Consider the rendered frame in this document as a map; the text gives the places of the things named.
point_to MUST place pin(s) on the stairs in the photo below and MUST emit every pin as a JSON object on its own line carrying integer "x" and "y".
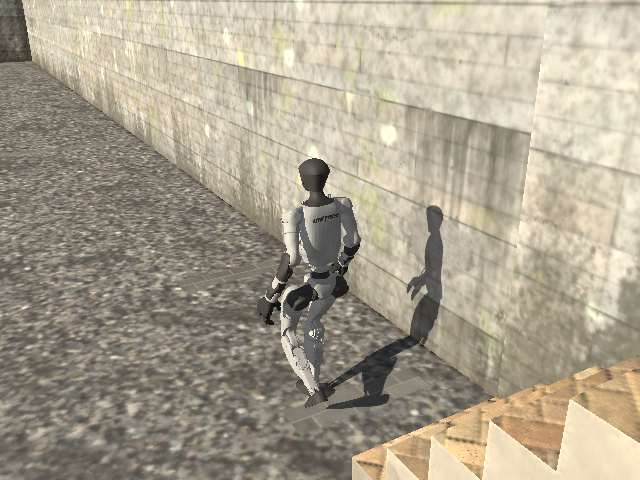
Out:
{"x": 584, "y": 427}

